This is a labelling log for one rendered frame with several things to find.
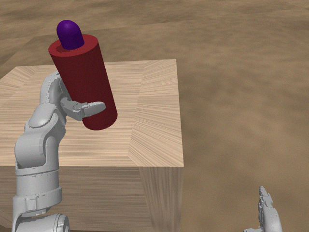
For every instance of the right robot hand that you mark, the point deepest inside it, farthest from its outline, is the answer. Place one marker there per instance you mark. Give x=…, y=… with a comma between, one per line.
x=268, y=216

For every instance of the left robot arm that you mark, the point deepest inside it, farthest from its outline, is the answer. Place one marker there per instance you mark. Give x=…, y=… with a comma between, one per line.
x=36, y=168

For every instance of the left robot hand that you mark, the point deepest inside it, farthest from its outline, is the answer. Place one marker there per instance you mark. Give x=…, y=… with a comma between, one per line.
x=53, y=91

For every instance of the bottle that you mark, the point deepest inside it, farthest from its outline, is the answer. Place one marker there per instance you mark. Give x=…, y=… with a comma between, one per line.
x=79, y=62

